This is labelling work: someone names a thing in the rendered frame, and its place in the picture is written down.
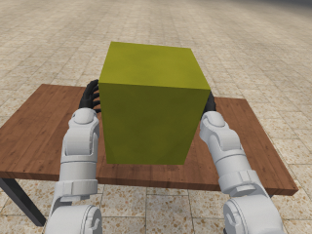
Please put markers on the left robot hand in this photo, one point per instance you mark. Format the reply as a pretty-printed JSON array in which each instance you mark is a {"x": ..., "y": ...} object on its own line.
[{"x": 88, "y": 97}]

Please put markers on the robot left upper arm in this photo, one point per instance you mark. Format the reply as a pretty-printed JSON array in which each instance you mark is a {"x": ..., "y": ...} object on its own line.
[{"x": 78, "y": 219}]

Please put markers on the robot left forearm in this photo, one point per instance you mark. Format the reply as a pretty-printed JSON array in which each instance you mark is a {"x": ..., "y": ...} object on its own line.
[{"x": 79, "y": 157}]

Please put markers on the robot right forearm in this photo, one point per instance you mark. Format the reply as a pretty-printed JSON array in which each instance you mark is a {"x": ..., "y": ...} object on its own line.
[{"x": 236, "y": 177}]

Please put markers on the robot right upper arm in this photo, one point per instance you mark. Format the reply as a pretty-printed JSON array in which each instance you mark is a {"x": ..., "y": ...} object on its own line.
[{"x": 254, "y": 214}]

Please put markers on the carton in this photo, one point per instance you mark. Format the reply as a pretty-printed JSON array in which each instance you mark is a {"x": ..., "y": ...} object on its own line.
[{"x": 151, "y": 98}]

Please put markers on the right robot hand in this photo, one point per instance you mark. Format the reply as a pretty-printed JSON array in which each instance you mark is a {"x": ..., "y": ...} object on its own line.
[{"x": 210, "y": 104}]

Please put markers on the table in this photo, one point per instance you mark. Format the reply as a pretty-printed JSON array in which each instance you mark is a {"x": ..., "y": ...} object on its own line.
[{"x": 31, "y": 144}]

